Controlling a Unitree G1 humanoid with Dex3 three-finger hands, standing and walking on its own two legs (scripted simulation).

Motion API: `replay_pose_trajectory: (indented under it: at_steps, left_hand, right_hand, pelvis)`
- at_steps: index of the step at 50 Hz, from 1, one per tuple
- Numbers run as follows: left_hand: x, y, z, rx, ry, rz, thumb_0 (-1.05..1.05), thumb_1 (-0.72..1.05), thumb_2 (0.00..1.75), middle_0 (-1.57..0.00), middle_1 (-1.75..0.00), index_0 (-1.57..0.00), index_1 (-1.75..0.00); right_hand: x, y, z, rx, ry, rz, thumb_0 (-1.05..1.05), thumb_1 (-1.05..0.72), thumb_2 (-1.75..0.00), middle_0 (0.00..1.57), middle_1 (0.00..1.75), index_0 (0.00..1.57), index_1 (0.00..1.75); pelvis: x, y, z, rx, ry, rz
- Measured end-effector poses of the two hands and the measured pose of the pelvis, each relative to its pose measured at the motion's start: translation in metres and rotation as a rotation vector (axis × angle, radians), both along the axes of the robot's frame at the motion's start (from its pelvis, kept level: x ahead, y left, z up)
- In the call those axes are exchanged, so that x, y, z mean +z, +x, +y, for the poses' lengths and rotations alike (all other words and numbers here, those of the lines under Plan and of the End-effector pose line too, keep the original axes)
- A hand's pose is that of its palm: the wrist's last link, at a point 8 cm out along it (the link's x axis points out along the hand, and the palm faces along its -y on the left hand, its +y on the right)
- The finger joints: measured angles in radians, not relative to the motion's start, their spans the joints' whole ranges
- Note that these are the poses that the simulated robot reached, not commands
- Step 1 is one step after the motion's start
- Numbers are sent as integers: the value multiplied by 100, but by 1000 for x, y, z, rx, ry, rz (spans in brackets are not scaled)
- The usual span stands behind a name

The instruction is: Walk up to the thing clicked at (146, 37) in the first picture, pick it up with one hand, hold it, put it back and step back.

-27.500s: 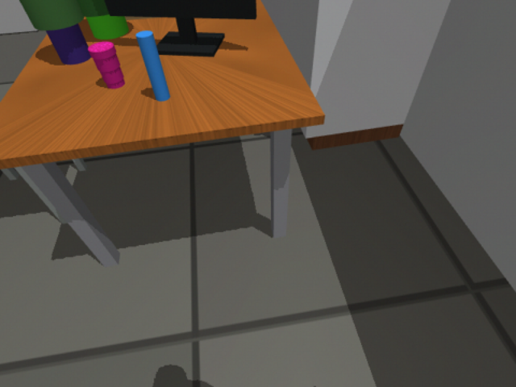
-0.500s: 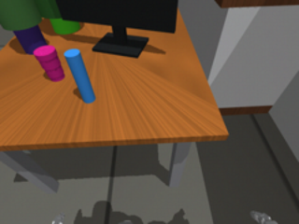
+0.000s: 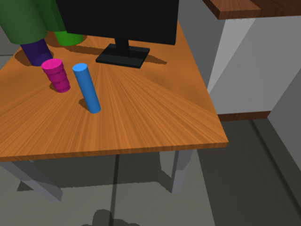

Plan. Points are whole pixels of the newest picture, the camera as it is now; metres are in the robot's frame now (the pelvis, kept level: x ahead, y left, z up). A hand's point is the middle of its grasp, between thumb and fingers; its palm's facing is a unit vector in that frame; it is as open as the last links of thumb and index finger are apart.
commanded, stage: stand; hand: left
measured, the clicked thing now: (88, 90) +0.54 +0.25 +0.06
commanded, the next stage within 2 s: step back in 1.96 s
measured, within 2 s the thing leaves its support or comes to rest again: neither
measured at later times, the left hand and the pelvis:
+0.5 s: hand out of the picture +0.04 +0.25 -0.15, palm faces -0.04 -0.94 -0.34, open 7.4 cm; pelvis -0.01 +0.00 +0.01, yaw +0 degrees
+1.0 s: hand out of the picture +0.07 +0.25 -0.15, palm faces -0.04 -0.94 -0.34, open 7.4 cm; pelvis +0.00 -0.01 +0.01, yaw +0 degrees
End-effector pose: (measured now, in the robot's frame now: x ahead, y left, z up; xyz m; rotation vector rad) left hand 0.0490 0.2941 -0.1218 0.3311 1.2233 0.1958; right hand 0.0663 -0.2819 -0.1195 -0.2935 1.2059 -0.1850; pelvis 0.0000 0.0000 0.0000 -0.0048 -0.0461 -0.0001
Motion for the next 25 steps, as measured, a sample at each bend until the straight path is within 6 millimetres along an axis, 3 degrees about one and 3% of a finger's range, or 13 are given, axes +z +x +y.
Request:
replay_pose_trajectory:
  at_steps: [8, 25]
  left_hand:
    - [7, -4, 0, 5, 5, 10, 0, 88, 89, -20, -30, -20, -30]
    - [6, -15, 0, 13, -7, 57, 1, 90, 90, -20, -30, -20, -30]
  right_hand:
    - [6, -6, -9, -18, -8, 5, 1, -90, -90, 20, 30, 21, 30]
    - [11, -29, -20, -49, -26, 64, 1, -90, -90, 20, 30, 20, 30]
  pelvis:
    - [7, -6, -2, 2, 0, -18]
    - [11, -11, -4, 1, 0, -14]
